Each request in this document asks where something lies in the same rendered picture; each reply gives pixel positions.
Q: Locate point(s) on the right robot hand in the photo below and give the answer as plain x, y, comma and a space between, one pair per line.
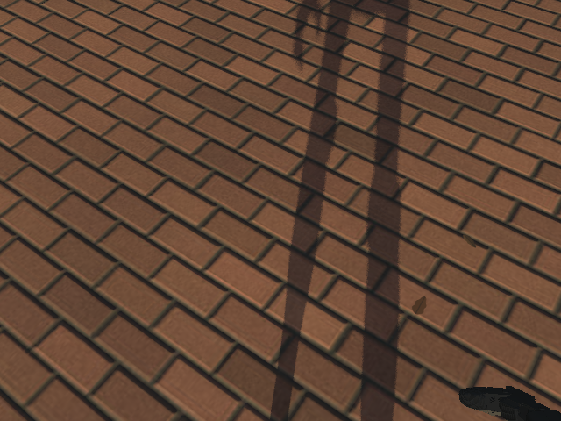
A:
509, 403

